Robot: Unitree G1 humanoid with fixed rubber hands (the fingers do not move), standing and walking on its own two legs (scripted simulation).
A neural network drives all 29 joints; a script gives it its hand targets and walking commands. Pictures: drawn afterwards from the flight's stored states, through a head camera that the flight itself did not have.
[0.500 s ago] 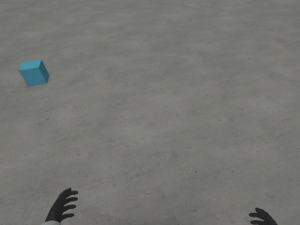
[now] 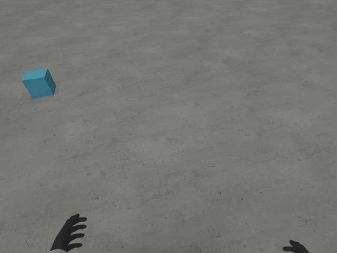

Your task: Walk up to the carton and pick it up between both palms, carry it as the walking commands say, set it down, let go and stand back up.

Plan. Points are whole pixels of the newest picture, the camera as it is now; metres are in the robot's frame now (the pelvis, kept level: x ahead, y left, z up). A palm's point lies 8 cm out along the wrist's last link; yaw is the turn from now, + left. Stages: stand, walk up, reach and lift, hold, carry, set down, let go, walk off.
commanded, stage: walk up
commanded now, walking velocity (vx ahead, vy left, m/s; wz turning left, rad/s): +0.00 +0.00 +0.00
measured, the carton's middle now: (40, 83) +1.72 +1.25 -0.66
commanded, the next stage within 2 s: none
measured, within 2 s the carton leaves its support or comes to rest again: neither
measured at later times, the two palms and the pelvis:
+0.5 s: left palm out of the picture +0.02 +0.39 -0.10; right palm (240, 242) +0.17 -0.15 -0.09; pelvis +0.02 +0.11 +0.00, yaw +8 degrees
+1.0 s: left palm out of the picture +0.31 +0.60 -0.09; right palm (172, 240) +0.17 +0.01 -0.04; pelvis +0.18 +0.30 +0.02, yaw +24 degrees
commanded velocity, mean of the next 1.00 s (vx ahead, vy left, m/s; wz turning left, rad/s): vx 0.43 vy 0.05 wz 0.46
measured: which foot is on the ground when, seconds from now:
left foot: down 0.00-0.14, up 0.16-0.54, down 0.56-1.00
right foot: down 0.00-0.56, up 0.58-1.00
